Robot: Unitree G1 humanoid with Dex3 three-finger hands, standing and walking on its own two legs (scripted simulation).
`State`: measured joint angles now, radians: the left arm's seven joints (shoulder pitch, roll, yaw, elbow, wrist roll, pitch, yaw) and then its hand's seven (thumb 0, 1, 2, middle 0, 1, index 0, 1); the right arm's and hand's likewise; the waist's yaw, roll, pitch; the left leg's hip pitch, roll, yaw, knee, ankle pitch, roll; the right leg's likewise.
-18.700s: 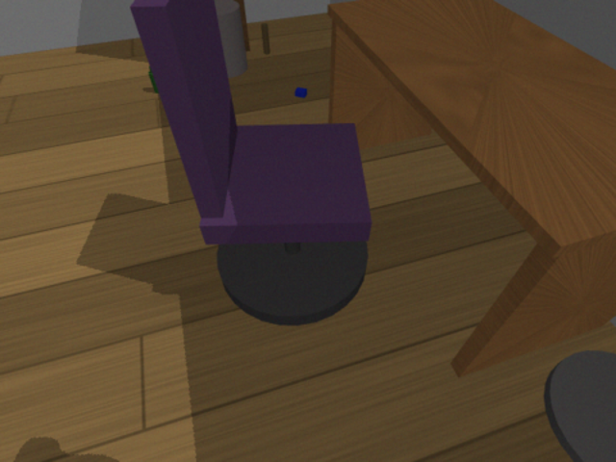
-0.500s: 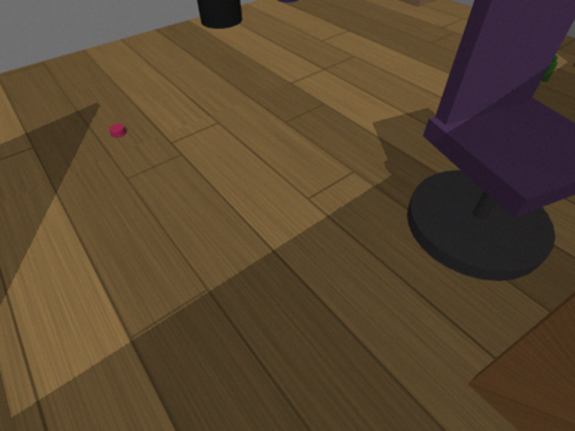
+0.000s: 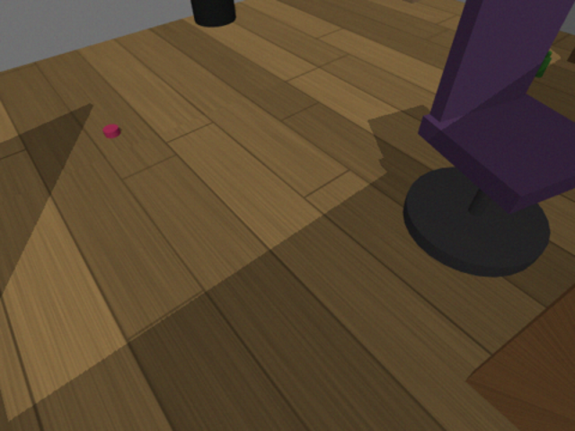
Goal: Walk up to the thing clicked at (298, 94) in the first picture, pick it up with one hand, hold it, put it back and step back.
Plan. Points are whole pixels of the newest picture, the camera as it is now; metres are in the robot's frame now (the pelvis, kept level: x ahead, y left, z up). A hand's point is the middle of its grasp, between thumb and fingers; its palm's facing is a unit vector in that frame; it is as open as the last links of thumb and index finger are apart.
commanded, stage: stand
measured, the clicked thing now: out of the picture +1.55 -2.00 -0.76
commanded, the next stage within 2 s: walk up in 0.74 s
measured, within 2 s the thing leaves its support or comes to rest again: neither
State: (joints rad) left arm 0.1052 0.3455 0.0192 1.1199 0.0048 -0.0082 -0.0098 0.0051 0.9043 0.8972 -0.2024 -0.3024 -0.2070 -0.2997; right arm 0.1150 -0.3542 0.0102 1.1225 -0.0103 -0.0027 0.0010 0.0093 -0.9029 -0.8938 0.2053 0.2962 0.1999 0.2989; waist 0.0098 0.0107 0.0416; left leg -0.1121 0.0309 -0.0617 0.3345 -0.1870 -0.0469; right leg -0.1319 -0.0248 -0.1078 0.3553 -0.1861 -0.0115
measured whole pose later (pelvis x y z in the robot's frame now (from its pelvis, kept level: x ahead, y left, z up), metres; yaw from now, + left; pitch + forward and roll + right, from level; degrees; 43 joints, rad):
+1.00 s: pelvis +0.04 +0.04 +0.00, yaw +2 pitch -2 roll +0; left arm 0.24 0.45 0.10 1.03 0.05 -0.03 -0.08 0.01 0.90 0.90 -0.21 -0.30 -0.21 -0.30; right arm 0.19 -0.44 -0.10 1.03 -0.03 -0.02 0.10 0.01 -0.90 -0.89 0.21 0.30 0.20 0.30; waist 0.04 -0.02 0.02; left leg -0.40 0.09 0.04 0.67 -0.35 0.00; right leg -0.07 -0.09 -0.13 0.38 -0.30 -0.02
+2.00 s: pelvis +0.53 +0.05 -0.03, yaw -1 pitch -2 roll +0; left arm 0.33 0.46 0.05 0.93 0.00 -0.05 -0.04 0.01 0.90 0.90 -0.20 -0.30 -0.21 -0.30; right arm 0.17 -0.42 -0.08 0.87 -0.02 -0.09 0.08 0.01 -0.90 -0.89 0.21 0.30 0.20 0.30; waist 0.04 -0.04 0.07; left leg -0.44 0.04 0.11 0.67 -0.20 0.04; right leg -0.19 -0.03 0.00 0.97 -0.48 -0.04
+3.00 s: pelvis +0.97 +0.01 -0.02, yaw +1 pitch -3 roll +0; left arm 0.35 0.44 0.04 0.91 -0.01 -0.04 -0.04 0.01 0.90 0.90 -0.20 -0.30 -0.21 -0.30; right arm 0.21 -0.39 -0.05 0.83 0.00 -0.08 0.06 0.01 -0.90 -0.89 0.21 0.30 0.20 0.30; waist 0.02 -0.04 0.09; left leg -0.33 0.03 0.09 0.59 -0.21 0.03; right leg -0.35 -0.04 0.01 1.11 -0.42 -0.04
